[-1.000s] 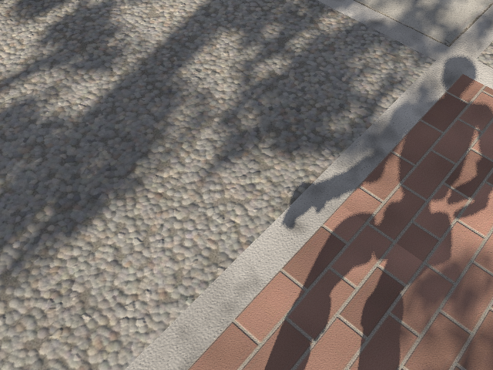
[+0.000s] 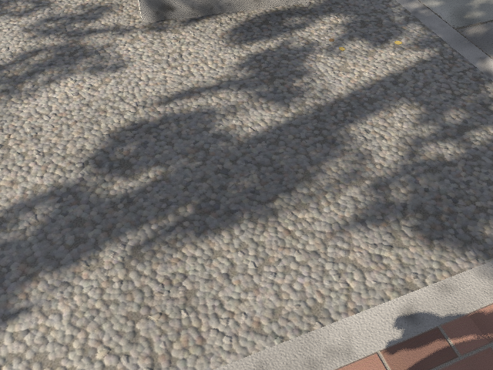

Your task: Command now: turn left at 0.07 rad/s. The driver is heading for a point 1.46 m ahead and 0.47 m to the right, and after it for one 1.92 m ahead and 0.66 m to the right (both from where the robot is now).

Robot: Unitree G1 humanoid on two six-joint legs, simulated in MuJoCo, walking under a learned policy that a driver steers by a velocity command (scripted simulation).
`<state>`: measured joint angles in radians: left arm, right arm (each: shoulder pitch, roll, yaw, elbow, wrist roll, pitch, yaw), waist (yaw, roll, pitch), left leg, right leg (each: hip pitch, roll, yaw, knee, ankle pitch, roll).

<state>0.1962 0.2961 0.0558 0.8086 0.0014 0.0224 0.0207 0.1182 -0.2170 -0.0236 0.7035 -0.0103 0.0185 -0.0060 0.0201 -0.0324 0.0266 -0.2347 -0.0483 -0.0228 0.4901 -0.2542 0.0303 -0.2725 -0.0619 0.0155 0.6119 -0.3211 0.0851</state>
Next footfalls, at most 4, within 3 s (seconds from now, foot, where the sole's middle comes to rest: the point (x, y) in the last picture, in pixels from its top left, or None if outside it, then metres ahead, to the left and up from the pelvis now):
0.02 right None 0.03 -0.14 -0.77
2.10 right None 0.42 -0.14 -0.77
2.58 left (265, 287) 0.74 -0.02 -0.77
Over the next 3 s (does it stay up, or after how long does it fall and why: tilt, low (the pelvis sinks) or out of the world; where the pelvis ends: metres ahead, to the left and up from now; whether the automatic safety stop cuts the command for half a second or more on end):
stays up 0.73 -0.16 0.00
